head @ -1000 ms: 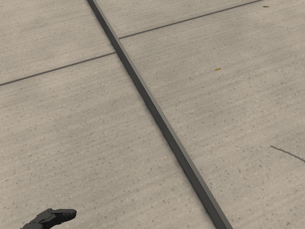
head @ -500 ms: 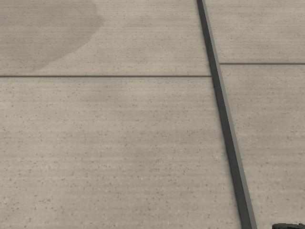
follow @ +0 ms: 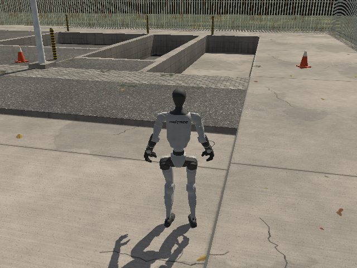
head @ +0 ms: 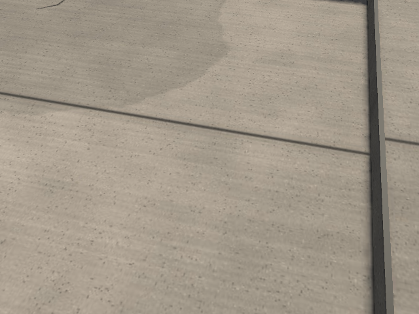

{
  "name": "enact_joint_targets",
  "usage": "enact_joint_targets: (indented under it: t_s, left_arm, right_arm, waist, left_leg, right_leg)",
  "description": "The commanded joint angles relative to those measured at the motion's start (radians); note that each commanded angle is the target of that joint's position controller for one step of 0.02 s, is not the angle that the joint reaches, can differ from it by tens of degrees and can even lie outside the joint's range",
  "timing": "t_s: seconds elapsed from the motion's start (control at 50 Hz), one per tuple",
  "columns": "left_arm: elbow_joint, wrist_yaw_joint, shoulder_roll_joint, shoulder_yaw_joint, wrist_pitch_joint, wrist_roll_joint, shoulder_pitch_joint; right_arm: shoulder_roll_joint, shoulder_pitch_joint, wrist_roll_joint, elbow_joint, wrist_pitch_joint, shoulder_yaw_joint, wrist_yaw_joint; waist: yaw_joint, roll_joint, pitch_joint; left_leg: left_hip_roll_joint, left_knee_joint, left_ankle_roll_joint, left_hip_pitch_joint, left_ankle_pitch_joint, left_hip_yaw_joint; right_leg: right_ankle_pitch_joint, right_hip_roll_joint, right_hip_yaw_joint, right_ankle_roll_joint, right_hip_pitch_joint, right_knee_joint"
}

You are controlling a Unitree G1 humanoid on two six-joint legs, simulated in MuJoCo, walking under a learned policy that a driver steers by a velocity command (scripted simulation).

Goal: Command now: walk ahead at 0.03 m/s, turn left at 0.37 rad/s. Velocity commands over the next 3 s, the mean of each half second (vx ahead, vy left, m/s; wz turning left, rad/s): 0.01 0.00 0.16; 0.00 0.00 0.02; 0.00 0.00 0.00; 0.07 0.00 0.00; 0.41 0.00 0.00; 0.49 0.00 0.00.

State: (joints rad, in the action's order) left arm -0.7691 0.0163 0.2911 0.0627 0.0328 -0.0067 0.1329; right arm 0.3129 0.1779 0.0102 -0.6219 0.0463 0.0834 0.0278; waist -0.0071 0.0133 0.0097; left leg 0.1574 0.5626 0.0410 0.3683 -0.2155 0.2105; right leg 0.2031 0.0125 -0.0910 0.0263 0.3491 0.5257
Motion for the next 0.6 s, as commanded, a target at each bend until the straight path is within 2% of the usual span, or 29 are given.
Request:
enact_joint_targets:
  t_s: [0.02, 0.04, 0.06, 0.08, 0.1, 0.14, 0.18, 0.2, 0.22, 0.24, 0.26, 0.28, 0.3, 0.32, 0.34, 0.36, 0.38, 0.4, 0.44, 0.6]
  left_arm:
    - [0.058, 0.003, 0.235, 0.055, 0.005, -0.039, 0.002]
    - [0.068, 0.004, 0.17, 0.043, 0.004, -0.036, 0.017]
    - [0.074, 0.006, 0.15, 0.038, 0.004, -0.021, 0.01]
    - [0.073, 0.008, 0.14, 0.035, 0.0, -0.008, -0.011]
    - [0.072, 0.009, 0.126, 0.031, -0.004, 0.006, -0.02]
    - [0.063, 0.009, 0.107, 0.021, -0.015, 0.005, -0.024]
    - [0.058, 0.008, 0.1, 0.02, -0.026, 0.002, -0.034]
    - [0.052, 0.007, 0.108, 0.023, -0.031, 0.002, -0.02]
    - [0.045, 0.006, 0.121, 0.026, -0.036, 0.004, 0.003]
    - [0.039, 0.004, 0.131, 0.027, -0.038, 0.008, 0.015]
    - [0.036, 0.003, 0.132, 0.024, -0.039, 0.015, 0.009]
    - [0.028, 0.0, 0.119, 0.018, -0.034, 0.021, 0.025]
    - [0.015, -0.004, 0.105, 0.011, -0.023, 0.017, 0.057]
    - [0.018, -0.014, 0.082, 0.001, -0.006, -0.011, 0.071]
    - [0.011, -0.018, 0.041, -0.01, 0.005, -0.014, 0.093]
    - [0.001, -0.017, 0.079, -0.006, 0.006, -0.02, 0.036]
    - [-0.001, -0.016, 0.087, -0.002, 0.003, -0.017, 0.004]
    - [-0.009, -0.01, 0.081, -0.003, -0.002, -0.012, -0.002]
    - [-0.021, -0.003, 0.081, -0.003, -0.01, -0.009, 0.015]
    - [-0.101, 0.009, 0.075, 0.001, -0.014, -0.002, 0.039]
  right_arm:
    - [0.061, 0.085, -0.002, 0.08, -0.013, 0.012, 0.0]
    - [0.143, 0.061, -0.021, 0.075, -0.023, 0.032, 0.0]
    - [0.18, 0.053, -0.009, 0.059, -0.023, 0.049, -0.002]
    - [0.158, 0.054, -0.005, 0.04, -0.015, 0.048, 0.001]
    - [0.133, 0.048, -0.007, 0.036, -0.005, 0.041, 0.004]
    - [0.067, 0.037, -0.003, 0.033, 0.002, 0.02, 0.0]
    - [0.022, 0.007, -0.003, 0.043, 0.0, 0.001, -0.005]
    - [0.01, -0.017, -0.003, 0.048, -0.003, -0.006, -0.008]
    - [0.017, -0.027, 0.002, 0.049, -0.005, -0.004, -0.011]
    - [0.03, -0.018, 0.005, 0.041, -0.005, 0.001, -0.012]
    - [0.032, 0.01, 0.004, 0.024, -0.006, 0.004, -0.014]
    - [0.036, 0.025, -0.002, 0.011, -0.007, 0.006, -0.015]
    - [0.063, 0.02, -0.013, 0.018, -0.007, 0.008, -0.012]
    - [0.126, 0.032, -0.024, 0.027, -0.005, 0.018, -0.002]
    - [0.114, 0.001, -0.032, 0.007, -0.005, 0.014, -0.007]
    - [0.054, -0.021, -0.034, 0.019, -0.011, 0.003, -0.019]
    - [0.037, -0.013, -0.041, 0.007, -0.018, -0.003, -0.023]
    - [0.05, -0.009, -0.04, 0.001, -0.025, -0.002, -0.022]
    - [0.05, 0.003, -0.033, -0.011, -0.039, -0.005, -0.018]
    - [0.029, 0.028, -0.027, -0.049, -0.049, -0.014, -0.009]
  waist:
    - [-0.061, -0.277, -0.093]
    - [-0.007, -0.27, -0.108]
    - [0.001, -0.191, -0.098]
    - [-0.007, -0.144, -0.088]
    - [-0.004, -0.139, -0.073]
    - [-0.006, -0.147, -0.069]
    - [0.004, -0.196, -0.088]
    - [0.023, -0.224, -0.097]
    - [0.038, -0.241, -0.101]
    - [0.038, -0.24, -0.101]
    - [0.019, -0.226, -0.096]
    - [0.009, -0.202, -0.085]
    - [0.019, -0.162, -0.092]
    - [0.041, -0.027, -0.129]
    - [0.082, 0.137, -0.133]
    - [0.038, 0.089, -0.094]
    - [0.026, 0.067, -0.064]
    - [0.023, 0.065, -0.038]
    - [0.028, 0.077, -0.004]
    - [0.025, 0.026, 0.006]
  left_leg:
    - [0.003, 0.205, -0.012, 0.115, -0.33, -0.027]
    - [-0.035, 0.421, -0.063, 0.152, -0.44, -0.036]
    - [-0.045, 0.538, -0.08, 0.166, -0.396, -0.026]
    - [-0.051, 0.579, -0.097, 0.177, -0.349, -0.028]
    - [-0.058, 0.589, -0.112, 0.194, -0.315, -0.026]
    - [-0.07, 0.496, -0.13, 0.139, -0.27, -0.064]
    - [-0.109, 0.295, -0.138, 0.05, -0.246, -0.132]
    - [-0.124, 0.203, -0.137, 0.002, -0.236, -0.157]
    - [-0.128, 0.128, -0.134, -0.032, -0.212, -0.17]
    - [-0.128, 0.041, -0.127, -0.07, -0.161, -0.182]
    - [-0.124, -0.088, -0.111, -0.132, -0.058, -0.196]
    - [-0.121, -0.218, -0.087, -0.203, 0.051, -0.198]
    - [-0.164, -0.239, -0.058, -0.295, 0.14, -0.138]
    - [-0.276, -0.174, -0.018, -0.382, 0.368, -0.034]
    - [-0.295, -0.145, 0.042, -0.277, 0.261, -0.024]
    - [-0.263, -0.165, 0.045, -0.212, 0.113, -0.03]
    - [-0.244, -0.174, 0.026, -0.183, 0.048, -0.039]
    - [-0.228, -0.176, 0.01, -0.159, 0.037, -0.05]
    - [-0.224, -0.173, -0.001, -0.133, 0.06, -0.053]
    - [-0.211, -0.17, -0.001, -0.134, 0.076, -0.059]
  right_leg:
    - [-0.469, -0.352, -0.342, -0.228, -0.217, -0.192]
    - [-0.486, -0.428, -0.436, -0.333, -0.191, -0.203]
    - [-0.472, -0.385, -0.363, -0.317, -0.192, -0.182]
    - [-0.446, -0.322, -0.28, -0.269, -0.198, -0.162]
    - [-0.437, -0.292, -0.234, -0.243, -0.211, -0.153]
    - [-0.46, -0.234, -0.147, -0.222, -0.2, -0.152]
    - [-0.466, -0.198, -0.091, -0.208, -0.213, -0.142]
    - [-0.471, -0.198, -0.09, -0.213, -0.218, -0.14]
    - [-0.47, -0.207, -0.103, -0.221, -0.229, -0.137]
    - [-0.453, -0.212, -0.113, -0.223, -0.233, -0.128]
    - [-0.42, -0.205, -0.11, -0.213, -0.214, -0.117]
    - [-0.364, -0.194, -0.107, -0.186, -0.183, -0.117]
    - [-0.276, -0.184, -0.106, -0.132, -0.124, -0.121]
    - [-0.163, -0.131, -0.044, -0.071, -0.059, -0.055]
    - [0.006, -0.065, 0.036, -0.017, -0.101, -0.087]
    - [0.001, -0.059, 0.046, 0.016, -0.138, -0.075]
    - [-0.021, -0.055, 0.05, 0.024, -0.138, -0.069]
    - [-0.036, -0.055, 0.051, 0.021, -0.138, -0.062]
    - [-0.062, -0.06, 0.043, 0.017, -0.137, -0.068]
    - [-0.087, -0.062, 0.043, 0.03, -0.165, -0.079]
